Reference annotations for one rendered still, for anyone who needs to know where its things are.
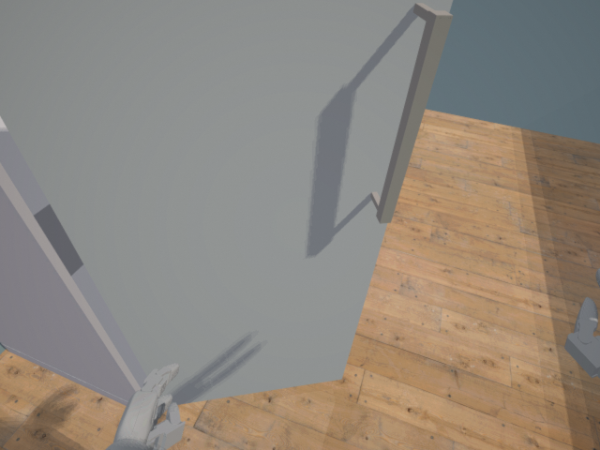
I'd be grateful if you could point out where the robot right hand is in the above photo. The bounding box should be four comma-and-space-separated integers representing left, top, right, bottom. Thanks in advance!
564, 268, 600, 378

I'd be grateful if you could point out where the fridge door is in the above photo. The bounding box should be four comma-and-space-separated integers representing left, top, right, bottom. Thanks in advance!
0, 0, 453, 405

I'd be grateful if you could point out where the robot left hand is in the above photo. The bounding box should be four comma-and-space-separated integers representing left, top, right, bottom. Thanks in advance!
113, 363, 186, 450

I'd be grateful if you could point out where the handle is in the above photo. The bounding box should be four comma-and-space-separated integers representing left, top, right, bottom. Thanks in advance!
370, 3, 454, 224

